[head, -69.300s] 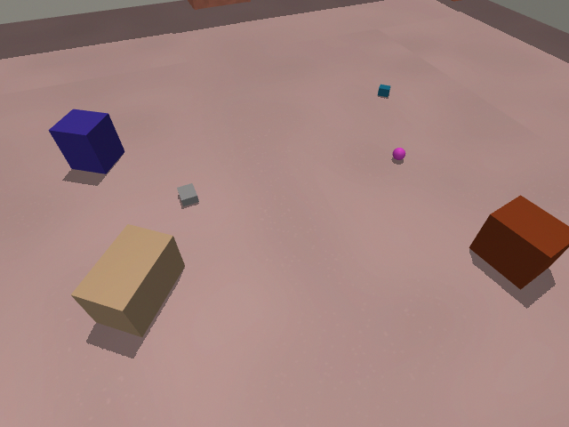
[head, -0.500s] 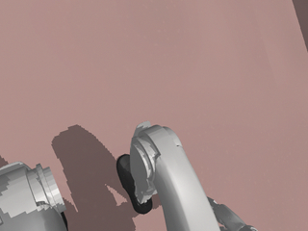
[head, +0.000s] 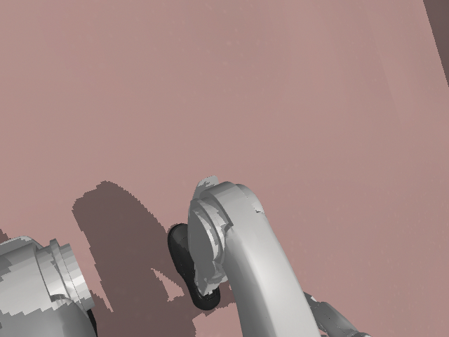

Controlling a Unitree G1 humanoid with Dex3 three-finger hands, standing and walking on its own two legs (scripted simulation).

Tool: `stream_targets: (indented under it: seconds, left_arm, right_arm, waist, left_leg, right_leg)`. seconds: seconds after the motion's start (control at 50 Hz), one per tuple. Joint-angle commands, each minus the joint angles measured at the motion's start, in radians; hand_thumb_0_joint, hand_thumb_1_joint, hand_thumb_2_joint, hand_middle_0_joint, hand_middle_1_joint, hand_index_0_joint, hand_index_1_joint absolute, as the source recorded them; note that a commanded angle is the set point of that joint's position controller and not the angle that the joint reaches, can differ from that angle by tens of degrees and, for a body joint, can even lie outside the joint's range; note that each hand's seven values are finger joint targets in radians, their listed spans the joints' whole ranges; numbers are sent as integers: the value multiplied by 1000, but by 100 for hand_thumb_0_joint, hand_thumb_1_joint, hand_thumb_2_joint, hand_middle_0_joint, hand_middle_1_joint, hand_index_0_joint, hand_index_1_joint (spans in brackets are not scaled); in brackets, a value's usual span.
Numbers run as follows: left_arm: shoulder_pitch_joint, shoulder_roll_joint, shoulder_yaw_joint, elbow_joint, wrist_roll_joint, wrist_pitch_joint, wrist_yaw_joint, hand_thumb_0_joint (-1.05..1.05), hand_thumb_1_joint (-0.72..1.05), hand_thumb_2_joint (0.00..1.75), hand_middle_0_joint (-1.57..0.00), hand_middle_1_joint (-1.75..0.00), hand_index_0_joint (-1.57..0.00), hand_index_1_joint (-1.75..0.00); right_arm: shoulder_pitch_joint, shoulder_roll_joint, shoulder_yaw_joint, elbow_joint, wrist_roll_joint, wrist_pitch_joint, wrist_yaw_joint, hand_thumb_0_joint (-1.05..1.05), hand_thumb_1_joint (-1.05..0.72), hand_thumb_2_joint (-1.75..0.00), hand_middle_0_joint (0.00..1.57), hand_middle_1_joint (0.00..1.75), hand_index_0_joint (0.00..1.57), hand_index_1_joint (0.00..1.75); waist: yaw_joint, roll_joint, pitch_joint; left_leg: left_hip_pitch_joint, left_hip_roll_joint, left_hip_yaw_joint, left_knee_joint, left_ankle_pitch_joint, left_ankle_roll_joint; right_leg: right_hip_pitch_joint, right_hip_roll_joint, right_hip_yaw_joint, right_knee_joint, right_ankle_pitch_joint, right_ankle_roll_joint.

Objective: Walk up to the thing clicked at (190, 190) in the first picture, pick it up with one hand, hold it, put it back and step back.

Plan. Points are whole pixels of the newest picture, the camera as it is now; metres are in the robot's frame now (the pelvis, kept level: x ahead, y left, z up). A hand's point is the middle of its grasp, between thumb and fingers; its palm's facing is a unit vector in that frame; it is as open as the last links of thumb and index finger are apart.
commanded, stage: withdraw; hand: left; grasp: from above
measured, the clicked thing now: out of the picture +0.45 +0.36 -0.28
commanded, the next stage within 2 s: home in 0.84 s
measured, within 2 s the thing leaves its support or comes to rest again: neither
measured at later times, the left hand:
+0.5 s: hand out of the picture +0.45 +0.41 -0.08, palm faces -0.48 -0.11 -0.87, open 14.0 cm
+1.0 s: hand out of the picture +0.47 +0.38 -0.13, palm faces -0.35 -0.07 -0.93, open 13.4 cm
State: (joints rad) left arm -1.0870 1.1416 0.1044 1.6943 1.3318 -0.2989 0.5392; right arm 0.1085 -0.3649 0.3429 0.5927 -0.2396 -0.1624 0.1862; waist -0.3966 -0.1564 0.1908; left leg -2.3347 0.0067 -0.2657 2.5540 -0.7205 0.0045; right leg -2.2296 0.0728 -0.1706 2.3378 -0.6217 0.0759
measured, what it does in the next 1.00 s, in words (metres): stands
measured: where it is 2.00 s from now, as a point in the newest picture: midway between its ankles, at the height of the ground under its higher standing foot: (148, 315)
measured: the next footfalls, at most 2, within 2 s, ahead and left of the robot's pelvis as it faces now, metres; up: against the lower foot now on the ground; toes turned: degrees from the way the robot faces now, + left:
none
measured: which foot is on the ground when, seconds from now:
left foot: down 0.00-1.00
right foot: down 0.00-1.00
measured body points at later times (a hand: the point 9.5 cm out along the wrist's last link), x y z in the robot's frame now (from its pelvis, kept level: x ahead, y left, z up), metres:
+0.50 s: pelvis +0.00 +0.00 +0.04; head +0.24 +0.10 +0.41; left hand +0.47 +0.41 -0.03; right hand +0.11 -0.26 -0.06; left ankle +0.06 +0.12 -0.27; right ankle +0.13 -0.12 -0.27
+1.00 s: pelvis -0.01 +0.00 +0.01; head +0.23 +0.11 +0.38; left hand +0.48 +0.38 -0.07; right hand +0.07 -0.27 -0.07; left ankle +0.06 +0.12 -0.27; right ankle +0.13 -0.12 -0.27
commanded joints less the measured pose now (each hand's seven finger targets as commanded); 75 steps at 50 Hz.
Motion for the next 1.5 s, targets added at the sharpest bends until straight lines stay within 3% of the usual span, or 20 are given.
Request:
stream_targets:
  seconds: [0.0, 0.08, 0.14, 0.24, 0.38, 0.46, 0.52, 0.58, 0.64, 0.7, 0.74, 0.84, 0.94, 1.04, 1.1, 1.16, 1.2, 1.28, 1.32, 1.48]
  left_arm:
    - [-321, 295, 37, -246, -22, 7, 54, 0, -50, 98, -7, -101, -8, -100]
    - [-274, 272, 60, -242, -18, 52, 59, 0, -50, 98, -7, -100, -8, -99]
    - [-276, 240, 79, -334, -44, 102, 42, 0, -51, 98, -7, -100, -7, -99]
    - [-197, 173, 66, -467, -98, 189, -88, 0, -51, 99, -7, -99, -7, -99]
    - [-146, -65, -73, -521, -218, 217, -395, 0, -51, 100, -8, -100, -7, -101]
    - [-172, -49, -60, -597, -258, 164, -493, 0, -46, 97, -11, -97, -11, -97]
    - [-182, 6, -30, -614, -249, 90, -517, 0, -44, 96, -13, -95, -13, -95]
    - [-176, 55, 19, -592, -219, -4, -485, 0, -45, 96, -13, -94, -12, -95]
    - [-229, 69, 31, -599, -157, -74, -399, 0, -48, 98, -10, -97, -10, -97]
    - [-313, 51, 14, -546, -95, -85, -280, 0, -47, 97, -10, -96, -11, -96]
    - [-360, 38, -8, -496, -64, -71, -221, 0, -46, 95, -12, -95, -12, -95]
    - [-420, 90, 25, -370, -9, 4, -116, 0, -40, 90, -17, -90, -17, -89]
    - [-351, 115, 33, -307, -10, 92, -117, 0, -33, 85, -21, -85, -23, -85]
    - [-234, 101, 68, -434, -119, 157, -215, 0, -8, 87, -23, -59, -21, -61]
    - [-124, 94, 109, -579, -215, 175, -303, 0, 15, 84, -21, -49, -20, -50]
    - [-23, 12, 110, -823, -332, 187, -392, 0, 37, 81, -20, -39, -19, -40]
    - [72, -41, 125, -996, -447, 207, -440, 0, 53, 80, -19, -32, -19, -33]
    - [267, -177, 116, -1149, -624, 248, -510, 0, 85, 88, -20, -29, -20, -29]
    - [327, -197, 127, -1208, -676, 266, -529, 0, 89, 90, -20, -30, -20, -30]
    - [565, -401, 60, -1407, -897, 339, -538, 0, 90, 90, -20, -30, -20, -30]
  right_arm:
    - [182, -333, -105, 22, 8, 0, -18, 0, -90, -90, 20, 30, 20, 30]
    - [185, -330, -139, 20, 18, -9, -6, 0, -90, -90, 20, 30, 20, 30]
    - [193, -306, -170, 29, 28, -8, 10, 0, -90, -90, 20, 30, 20, 30]
    - [204, -276, -233, 27, 69, 33, 26, 0, -90, -90, 20, 30, 20, 30]
    - [271, -253, -295, 16, 123, 132, -12, 0, -90, -90, 20, 30, 20, 30]
    - [283, -259, -300, 8, 134, 172, -62, 0, -89, -90, 20, 30, 20, 30]
    - [269, -235, -286, -2, 135, 190, -87, 0, -89, -90, 20, 30, 20, 30]
    - [241, -216, -262, -1, 126, 196, -102, 0, -89, -90, 20, 30, 20, 30]
    - [213, -200, -241, 11, 112, 205, -107, 0, -89, -90, 20, 30, 20, 30]
    - [206, -215, -240, 29, 97, 214, -100, 0, -89, -90, 20, 30, 20, 30]
    - [213, -215, -239, 38, 93, 208, -94, 0, -89, -90, 20, 30, 20, 30]
    - [238, -234, -247, 60, 79, 184, -91, 0, -89, -90, 20, 30, 20, 30]
    - [249, -231, -247, 50, 89, 152, -85, 0, -89, -89, 20, 30, 20, 30]
    - [283, -231, -285, 21, 110, 147, -71, 0, -89, -90, 20, 30, 20, 30]
    - [304, -226, -320, 9, 130, 165, -67, 0, -89, -90, 20, 30, 20, 30]
    - [322, -209, -359, -7, 155, 182, -71, 0, -89, -90, 20, 30, 20, 30]
    - [322, -202, -383, -14, 175, 191, -80, 0, -90, -90, 20, 30, 20, 30]
    - [286, -161, -394, -22, 202, 200, -107, 0, -90, -90, 20, 30, 20, 30]
    - [259, -153, -407, -28, 215, 201, -117, 0, -90, -90, 20, 30, 20, 30]
    - [147, -101, -426, -88, 250, 159, -149, 0, -90, -90, 20, 30, 20, 30]
  waist:
    - [-27, 650, -705]
    - [-7, 712, -749]
    - [39, 780, -812]
    - [111, 779, -892]
    - [49, 431, -736]
    - [68, 369, -752]
    - [84, 334, -754]
    - [118, 352, -771]
    - [129, 471, -833]
    - [93, 556, -836]
    - [70, 591, -839]
    - [59, 610, -834]
    - [86, 593, -873]
    - [126, 577, -955]
    - [183, 559, -1047]
    - [225, 564, -1171]
    - [253, 540, -1179]
    - [247, 406, -1047]
    - [268, 382, -1022]
    - [287, 348, -916]
  left_leg:
    - [551, 41, 85, -297, 260, -10]
    - [627, 44, 79, -319, 306, -25]
    - [643, 35, 97, -341, 326, -29]
    - [603, 17, 146, -373, 323, -13]
    - [437, -5, 161, -441, 188, 26]
    - [469, -16, 154, -434, 217, 18]
    - [418, -22, 169, -412, 186, 26]
    - [424, -23, 182, -398, 173, 23]
    - [517, -17, 187, -401, 188, 15]
    - [578, -16, 180, -404, 190, 5]
    - [598, -13, 172, -413, 191, 6]
    - [578, -13, 167, -418, 157, 7]
    - [554, -14, 183, -400, 189, 15]
    - [578, -19, 181, -445, 239, 14]
    - [616, -22, 198, -476, 275, 14]
    - [724, -20, 208, -524, 341, 9]
    - [763, -21, 208, -574, 355, 8]
    - [718, -18, 197, -643, 297, 28]
    - [747, -15, 183, -687, 266, 28]
    - [914, 9, 159, -929, 108, 26]
  right_leg:
    - [349, 19, -113, -166, 244, -93]
    - [302, 12, -110, -144, 260, -101]
    - [290, 8, -99, -145, 271, -109]
    - [291, 4, -55, -187, 254, -115]
    - [394, -6, -20, -325, 157, -113]
    - [391, -21, -5, -349, 152, -126]
    - [407, -23, 11, -354, 114, -124]
    - [401, -24, 16, -343, 91, -121]
    - [356, -19, 9, -300, 116, -116]
    - [286, -16, -13, -265, 125, -121]
    - [253, -15, -25, -244, 138, -117]
    - [208, -24, -37, -224, 131, -113]
    - [234, -26, -20, -222, 154, -114]
    - [319, -34, -12, -254, 182, -115]
    - [410, -35, 5, -296, 195, -116]
    - [490, -34, 24, -343, 233, -120]
    - [506, -39, 42, -379, 243, -123]
    - [540, -38, 63, -470, 223, -115]
    - [545, -44, 73, -509, 193, -118]
    - [680, -50, 88, -688, 98, -103]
